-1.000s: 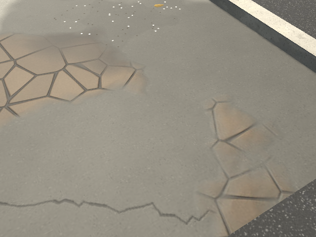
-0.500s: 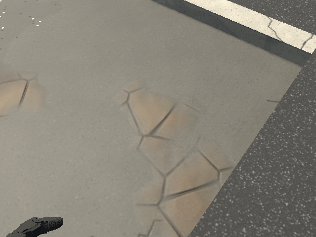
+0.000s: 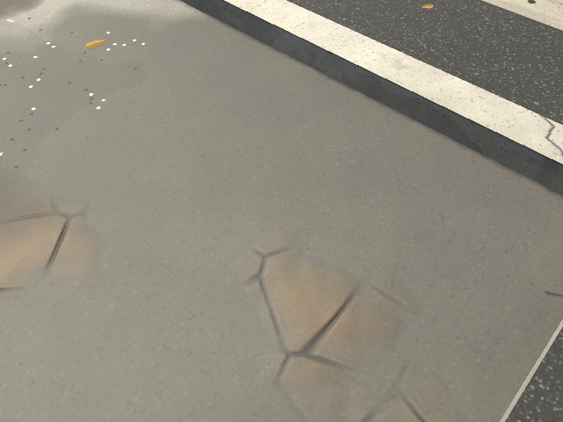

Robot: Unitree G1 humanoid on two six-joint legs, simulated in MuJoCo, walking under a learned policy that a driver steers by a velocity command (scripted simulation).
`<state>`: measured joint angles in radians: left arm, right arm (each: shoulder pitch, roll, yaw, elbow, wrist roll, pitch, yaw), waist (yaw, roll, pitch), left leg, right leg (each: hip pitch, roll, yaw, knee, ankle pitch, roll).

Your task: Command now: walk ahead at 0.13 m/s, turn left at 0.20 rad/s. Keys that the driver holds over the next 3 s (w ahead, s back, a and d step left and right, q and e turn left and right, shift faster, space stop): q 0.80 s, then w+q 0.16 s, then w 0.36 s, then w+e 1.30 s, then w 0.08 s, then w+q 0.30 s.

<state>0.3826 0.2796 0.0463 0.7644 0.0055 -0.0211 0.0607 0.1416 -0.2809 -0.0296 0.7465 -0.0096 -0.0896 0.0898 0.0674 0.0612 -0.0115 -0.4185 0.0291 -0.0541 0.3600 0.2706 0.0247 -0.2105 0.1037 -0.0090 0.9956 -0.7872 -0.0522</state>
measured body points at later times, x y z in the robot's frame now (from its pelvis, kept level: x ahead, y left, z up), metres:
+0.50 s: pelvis +0.06 -0.04 -0.02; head +0.08 -0.01 +0.43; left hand +0.21 +0.22 -0.09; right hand +0.25 -0.29 -0.11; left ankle +0.11 +0.10 -0.76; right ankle +0.06 -0.16 -0.61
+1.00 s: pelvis +0.03 -0.07 +0.05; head +0.06 -0.06 +0.50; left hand -0.07 +0.23 -0.04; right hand +0.35 -0.14 -0.03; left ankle -0.04 +0.10 -0.64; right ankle +0.05 -0.16 -0.65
